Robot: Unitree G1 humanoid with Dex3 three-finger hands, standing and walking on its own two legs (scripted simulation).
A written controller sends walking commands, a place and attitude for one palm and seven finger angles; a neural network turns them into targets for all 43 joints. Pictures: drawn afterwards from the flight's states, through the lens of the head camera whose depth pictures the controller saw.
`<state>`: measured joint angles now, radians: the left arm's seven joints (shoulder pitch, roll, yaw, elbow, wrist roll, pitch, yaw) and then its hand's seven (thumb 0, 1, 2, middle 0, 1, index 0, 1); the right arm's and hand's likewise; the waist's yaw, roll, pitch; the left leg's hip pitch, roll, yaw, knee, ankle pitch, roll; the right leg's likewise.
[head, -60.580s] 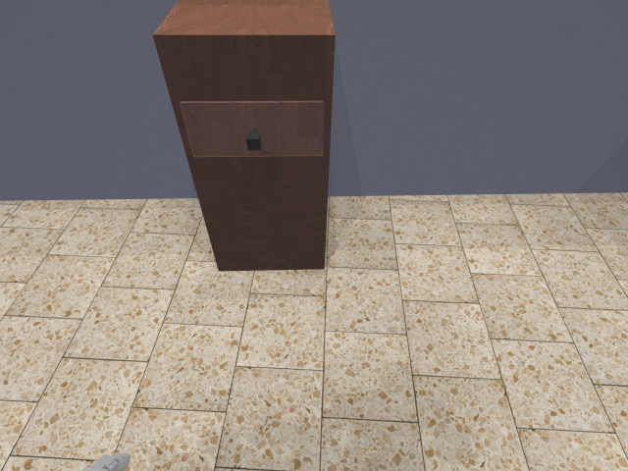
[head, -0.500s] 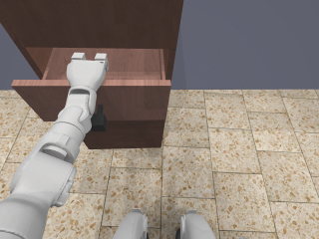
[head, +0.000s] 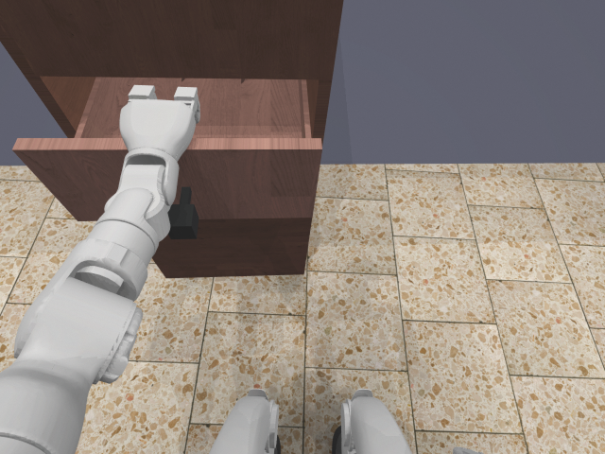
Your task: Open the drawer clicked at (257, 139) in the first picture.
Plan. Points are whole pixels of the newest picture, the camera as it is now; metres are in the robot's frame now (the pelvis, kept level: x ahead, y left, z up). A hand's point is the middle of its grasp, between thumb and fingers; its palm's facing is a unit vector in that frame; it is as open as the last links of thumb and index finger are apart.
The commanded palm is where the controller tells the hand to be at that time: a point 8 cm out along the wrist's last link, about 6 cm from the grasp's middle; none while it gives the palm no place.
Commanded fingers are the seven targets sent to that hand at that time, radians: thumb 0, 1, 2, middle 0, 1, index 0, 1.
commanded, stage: lower the fingers behind the handle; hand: left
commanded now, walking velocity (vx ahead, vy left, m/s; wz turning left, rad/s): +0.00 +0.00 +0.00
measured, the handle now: (183, 210) +0.44 +0.18 +0.00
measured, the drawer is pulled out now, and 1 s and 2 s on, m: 0.13 0.13 0.13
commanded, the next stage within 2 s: lift the fingers back up to retry in 1.18 s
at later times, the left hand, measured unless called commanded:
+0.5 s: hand (168, 152) +0.51 +0.21 +0.05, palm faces +0.03 +0.06 -1.00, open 14.6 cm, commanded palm +0.48 +0.14 -0.05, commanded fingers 0.00 -0.50 0.30 -0.30 -1.20 -0.30 -1.20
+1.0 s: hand (167, 152) +0.51 +0.21 +0.05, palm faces +0.04 +0.07 -1.00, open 14.6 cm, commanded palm +0.48 +0.14 -0.06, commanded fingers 0.00 -0.50 0.30 -0.30 -1.20 -0.30 -1.20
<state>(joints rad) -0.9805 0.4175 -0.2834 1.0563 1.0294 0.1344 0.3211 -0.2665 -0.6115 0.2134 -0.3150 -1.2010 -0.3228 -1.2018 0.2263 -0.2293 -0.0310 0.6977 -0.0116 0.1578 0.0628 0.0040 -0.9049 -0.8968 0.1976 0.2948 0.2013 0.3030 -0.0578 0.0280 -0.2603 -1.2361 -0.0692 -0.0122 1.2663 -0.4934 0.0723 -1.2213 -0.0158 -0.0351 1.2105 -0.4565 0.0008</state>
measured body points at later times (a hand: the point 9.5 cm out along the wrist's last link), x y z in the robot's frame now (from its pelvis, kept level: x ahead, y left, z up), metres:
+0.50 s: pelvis +0.00 -0.01 -0.02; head +0.11 +0.01 +0.42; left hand +0.50 +0.20 +0.11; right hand +0.12 -0.26 -0.15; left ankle +0.04 +0.07 -0.62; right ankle +0.06 -0.14 -0.62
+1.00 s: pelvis -0.01 -0.01 -0.02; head +0.10 +0.01 +0.41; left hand +0.50 +0.20 +0.11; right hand +0.10 -0.26 -0.16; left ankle +0.04 +0.07 -0.62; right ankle +0.06 -0.14 -0.62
